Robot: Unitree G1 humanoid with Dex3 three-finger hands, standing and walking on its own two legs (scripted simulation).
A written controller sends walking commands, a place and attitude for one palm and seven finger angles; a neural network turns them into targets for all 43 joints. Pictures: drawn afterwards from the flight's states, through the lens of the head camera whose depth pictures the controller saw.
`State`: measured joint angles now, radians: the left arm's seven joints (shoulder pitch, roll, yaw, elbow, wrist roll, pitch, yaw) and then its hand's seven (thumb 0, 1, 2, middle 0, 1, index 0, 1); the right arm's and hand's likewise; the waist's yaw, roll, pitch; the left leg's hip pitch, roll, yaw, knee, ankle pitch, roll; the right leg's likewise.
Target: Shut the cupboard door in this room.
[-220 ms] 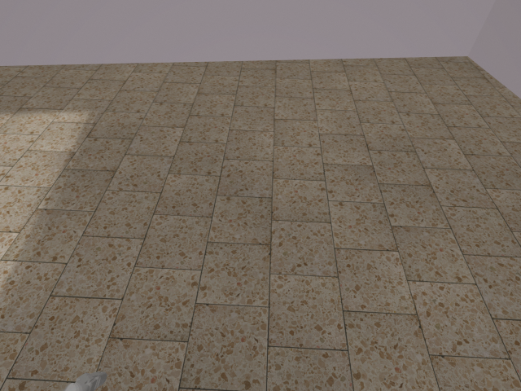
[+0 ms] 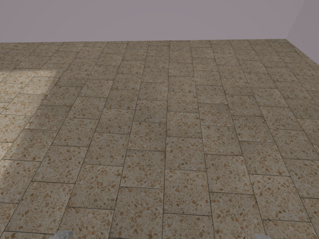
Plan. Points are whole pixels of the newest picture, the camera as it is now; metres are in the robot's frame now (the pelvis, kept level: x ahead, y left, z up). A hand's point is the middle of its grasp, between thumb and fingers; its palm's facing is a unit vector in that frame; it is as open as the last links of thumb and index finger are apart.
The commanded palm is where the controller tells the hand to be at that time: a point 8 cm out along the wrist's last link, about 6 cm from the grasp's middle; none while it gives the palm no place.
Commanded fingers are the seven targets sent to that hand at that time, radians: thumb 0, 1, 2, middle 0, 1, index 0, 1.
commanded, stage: stand and wait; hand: left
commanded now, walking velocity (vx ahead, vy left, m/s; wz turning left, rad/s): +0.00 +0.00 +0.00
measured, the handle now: out of the picture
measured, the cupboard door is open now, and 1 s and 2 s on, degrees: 82 82 82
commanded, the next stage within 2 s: turn or walk to find it in 0.68 s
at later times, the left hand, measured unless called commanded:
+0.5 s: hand out of the picture +0.05 +0.24 -0.15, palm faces -0.03 -0.94 -0.34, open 7.4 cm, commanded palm none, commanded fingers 0.00 0.90 0.90 -0.20 -0.30 -0.20 -0.30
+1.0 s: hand out of the picture +0.04 +0.21 -0.17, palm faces +0.05 -0.96 -0.27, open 7.4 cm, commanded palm none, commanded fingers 0.00 0.90 0.90 -0.20 -0.30 -0.20 -0.30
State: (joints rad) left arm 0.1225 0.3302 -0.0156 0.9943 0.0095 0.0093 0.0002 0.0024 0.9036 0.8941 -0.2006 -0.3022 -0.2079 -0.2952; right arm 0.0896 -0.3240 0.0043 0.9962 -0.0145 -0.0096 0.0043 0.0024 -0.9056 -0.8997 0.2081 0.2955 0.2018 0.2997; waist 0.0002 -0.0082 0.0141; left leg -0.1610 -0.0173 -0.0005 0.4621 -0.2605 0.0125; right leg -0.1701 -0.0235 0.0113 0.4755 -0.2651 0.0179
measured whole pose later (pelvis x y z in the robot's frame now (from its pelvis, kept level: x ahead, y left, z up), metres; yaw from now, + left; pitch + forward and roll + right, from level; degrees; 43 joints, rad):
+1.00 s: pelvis -0.02 -0.01 -0.01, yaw +5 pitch -1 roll -1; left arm 0.15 0.27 0.00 1.00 0.01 0.04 0.02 0.00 0.90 0.89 -0.20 -0.30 -0.21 -0.30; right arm 0.18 -0.27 -0.01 1.04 -0.01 0.04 0.01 0.00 -0.91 -0.90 0.20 0.29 0.20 0.30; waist -0.02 0.00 0.05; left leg -0.30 -0.01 -0.05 0.60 -0.27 -0.01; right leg -0.24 -0.03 -0.08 0.54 -0.27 0.01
